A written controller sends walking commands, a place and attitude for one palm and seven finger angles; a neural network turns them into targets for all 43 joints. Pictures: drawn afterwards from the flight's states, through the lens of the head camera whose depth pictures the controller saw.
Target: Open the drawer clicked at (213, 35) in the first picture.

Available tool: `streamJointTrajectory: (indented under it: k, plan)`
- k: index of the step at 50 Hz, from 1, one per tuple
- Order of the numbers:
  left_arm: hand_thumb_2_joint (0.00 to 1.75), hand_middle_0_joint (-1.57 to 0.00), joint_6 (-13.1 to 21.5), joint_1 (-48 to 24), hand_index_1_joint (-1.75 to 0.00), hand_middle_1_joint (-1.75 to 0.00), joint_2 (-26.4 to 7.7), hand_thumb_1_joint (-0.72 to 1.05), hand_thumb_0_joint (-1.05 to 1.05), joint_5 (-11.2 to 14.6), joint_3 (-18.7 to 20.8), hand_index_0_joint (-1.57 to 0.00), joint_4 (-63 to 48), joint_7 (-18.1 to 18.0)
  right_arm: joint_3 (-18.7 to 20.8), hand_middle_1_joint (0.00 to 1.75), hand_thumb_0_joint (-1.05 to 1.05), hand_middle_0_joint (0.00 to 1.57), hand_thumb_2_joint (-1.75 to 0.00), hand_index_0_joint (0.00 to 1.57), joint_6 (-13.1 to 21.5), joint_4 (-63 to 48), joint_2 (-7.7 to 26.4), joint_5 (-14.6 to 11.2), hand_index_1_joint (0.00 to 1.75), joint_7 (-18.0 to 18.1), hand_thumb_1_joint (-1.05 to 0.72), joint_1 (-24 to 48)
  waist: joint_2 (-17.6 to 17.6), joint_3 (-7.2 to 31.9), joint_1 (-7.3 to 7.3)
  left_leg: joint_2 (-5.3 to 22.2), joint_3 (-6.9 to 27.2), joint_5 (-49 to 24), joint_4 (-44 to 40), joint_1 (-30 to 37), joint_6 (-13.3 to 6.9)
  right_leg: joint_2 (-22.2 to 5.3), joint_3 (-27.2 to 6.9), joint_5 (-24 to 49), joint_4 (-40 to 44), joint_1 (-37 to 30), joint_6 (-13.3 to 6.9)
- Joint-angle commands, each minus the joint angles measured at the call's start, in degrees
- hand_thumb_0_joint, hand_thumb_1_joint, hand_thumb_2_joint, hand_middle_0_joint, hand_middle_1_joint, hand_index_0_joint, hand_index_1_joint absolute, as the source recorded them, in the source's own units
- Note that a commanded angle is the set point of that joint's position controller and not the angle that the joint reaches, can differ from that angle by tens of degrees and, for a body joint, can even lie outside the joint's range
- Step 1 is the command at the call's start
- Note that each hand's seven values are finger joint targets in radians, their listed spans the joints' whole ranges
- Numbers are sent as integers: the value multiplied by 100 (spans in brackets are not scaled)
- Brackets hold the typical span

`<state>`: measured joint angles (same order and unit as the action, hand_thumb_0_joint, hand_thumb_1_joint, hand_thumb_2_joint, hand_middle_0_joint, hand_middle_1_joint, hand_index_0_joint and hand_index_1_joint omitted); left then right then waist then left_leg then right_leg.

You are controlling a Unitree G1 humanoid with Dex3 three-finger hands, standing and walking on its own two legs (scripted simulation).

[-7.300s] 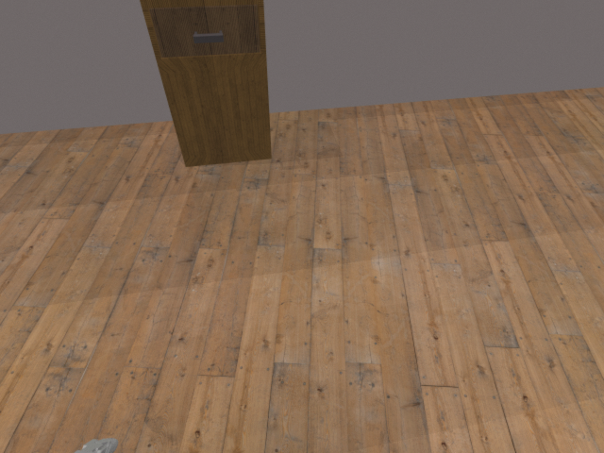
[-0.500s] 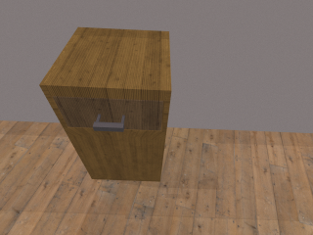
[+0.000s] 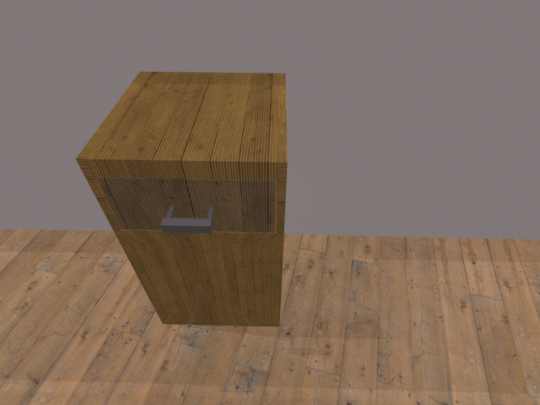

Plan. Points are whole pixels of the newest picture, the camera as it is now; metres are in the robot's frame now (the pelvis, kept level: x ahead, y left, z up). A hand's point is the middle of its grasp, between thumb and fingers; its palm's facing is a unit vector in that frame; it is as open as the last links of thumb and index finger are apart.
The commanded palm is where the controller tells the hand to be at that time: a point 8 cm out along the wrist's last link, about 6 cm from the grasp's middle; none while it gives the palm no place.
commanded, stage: come to a stop and stand still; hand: left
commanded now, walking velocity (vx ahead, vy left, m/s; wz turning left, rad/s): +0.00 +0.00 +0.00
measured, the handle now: (189, 217) +0.54 +0.23 -0.10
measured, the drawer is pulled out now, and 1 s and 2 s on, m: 0.00 0.00 0.00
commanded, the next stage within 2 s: look again from close up in 0.30 s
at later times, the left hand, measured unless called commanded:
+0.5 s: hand out of the picture -0.02 +0.14 -0.17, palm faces +0.04 -0.98 -0.18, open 7.3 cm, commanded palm none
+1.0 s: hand out of the picture -0.01 +0.13 -0.17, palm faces +0.05 -0.99 -0.15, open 7.3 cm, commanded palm none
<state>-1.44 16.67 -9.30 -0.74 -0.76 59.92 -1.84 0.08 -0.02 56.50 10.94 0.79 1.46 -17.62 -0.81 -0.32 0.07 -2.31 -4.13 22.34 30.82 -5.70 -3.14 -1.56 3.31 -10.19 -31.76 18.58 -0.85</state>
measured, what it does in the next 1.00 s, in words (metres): stands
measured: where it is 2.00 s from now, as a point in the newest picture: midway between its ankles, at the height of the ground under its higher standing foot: outside the picture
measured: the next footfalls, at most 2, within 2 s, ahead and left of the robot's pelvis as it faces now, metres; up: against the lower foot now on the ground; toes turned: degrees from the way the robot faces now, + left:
none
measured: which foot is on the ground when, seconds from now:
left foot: down 0.00-1.00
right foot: down 0.00-1.00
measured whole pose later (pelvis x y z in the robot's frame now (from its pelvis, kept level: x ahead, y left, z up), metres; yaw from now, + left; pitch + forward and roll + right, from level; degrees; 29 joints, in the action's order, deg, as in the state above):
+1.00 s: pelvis +0.02 -0.02 +0.01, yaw +1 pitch -2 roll +0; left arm 0.9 19.2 -5.5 -0.5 -0.9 65.5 -2.2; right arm -1.9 1.5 64.6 6.0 0.5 2.2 -22.1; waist -0.9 -0.9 0.3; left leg -0.7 -2.7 19.9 24.6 -3.1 -1.5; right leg 0.1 4.9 -8.4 -25.5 15.5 -2.2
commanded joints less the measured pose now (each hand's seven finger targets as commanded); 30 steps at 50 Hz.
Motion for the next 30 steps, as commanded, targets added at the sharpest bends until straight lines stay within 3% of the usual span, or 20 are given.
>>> streamJointTrajectory:
  k: [1, 5, 12, 15, 17, 20, 23, 30]
  plan:
    - [90, -20, 192, 194, -30, -30, -493, 90, 0, 7, 92, -20, -211, 15, 38, 30, 0, 20, -90, 20, 99, -229, 496, 22, 30, -7, -90, -400, 98, -830, 18, 723, 814, 255, -1397, -1556, -34, -336, -784, -527, 798, -610, -227]
    - [90, -20, 256, 210, -30, -30, -509, 90, 0, 15, 109, -20, -135, 14, 3, 30, 0, 20, -90, 20, 97, -40, 407, 10, 30, -8, -90, -660, 240, -660, 123, 608, 701, 11, -1231, -1170, -19, -466, -957, -919, 1153, -475, -248]
    - [90, -20, 299, 334, -30, -30, -369, 90, 0, 29, 112, -20, 59, -1, -64, 30, 0, 20, -90, 20, 109, 276, 247, 17, 30, 8, -90, -894, 159, -619, 94, 624, 693, -25, -1271, -1276, 6, -497, -930, -870, 1228, -663, -234]
    - [90, -20, 310, 360, -30, -30, -317, 90, 0, 34, 118, -20, 126, -11, -78, 30, 0, 20, -90, 20, 118, 414, 162, 10, 30, 14, -90, -1015, 297, -558, 93, 609, 687, -94, -1256, -1288, 18, -520, -901, -850, 1235, -771, -240]
    - [90, -20, 318, 399, -30, -30, -255, 90, 0, 37, 118, -20, 169, -15, -92, 30, 0, 20, -90, 20, 129, 488, 105, 18, 30, 22, -90, -1067, 297, -588, 65, 606, 663, -165, -1228, -1324, 21, -536, -898, -790, 1226, -798, -247]
    - [90, -20, 323, 396, -30, -30, -212, 90, 0, 50, 112, -20, 228, -29, -113, 30, 0, 20, -90, 20, 150, 599, 35, 14, 30, 38, -90, -1180, 11, -542, 64, 658, 703, -271, -1305, -1322, 40, -505, -824, -494, 1102, -900, -273]
    - [90, -20, 335, 461, -30, -30, -142, 90, 0, 56, 105, -20, 300, -30, -126, 30, 0, 20, -90, 20, 169, 673, -27, 14, 30, 53, -90, -1217, 159, -522, 29, 664, 677, -372, -1277, -1368, 45, -521, -799, -258, 1066, -1037, -273]
    - [90, -20, 330, 458, -30, -30, -64, 90, 0, 54, 89, -20, 364, -46, -134, 30, 0, 20, -90, 20, 167, 797, -103, 3, 30, 75, -90, -1341, 139, -592, 49, 720, 671, -437, -1334, -1333, 68, -478, -737, 8, 990, -1037, -279]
